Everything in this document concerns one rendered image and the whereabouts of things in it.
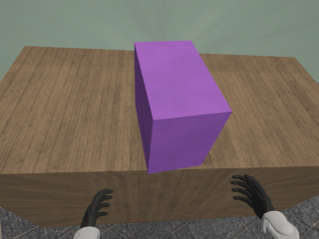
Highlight carton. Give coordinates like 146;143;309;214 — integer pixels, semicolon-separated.
134;40;232;174

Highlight pedestal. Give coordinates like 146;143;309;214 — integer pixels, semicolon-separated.
0;46;319;228

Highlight left robot forearm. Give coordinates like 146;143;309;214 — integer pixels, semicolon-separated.
73;226;101;239

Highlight right robot forearm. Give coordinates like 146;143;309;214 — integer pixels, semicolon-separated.
261;210;300;239

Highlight right robot hand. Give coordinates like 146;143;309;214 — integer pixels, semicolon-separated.
230;174;275;220

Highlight left robot hand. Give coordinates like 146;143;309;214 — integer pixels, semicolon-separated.
80;188;114;229

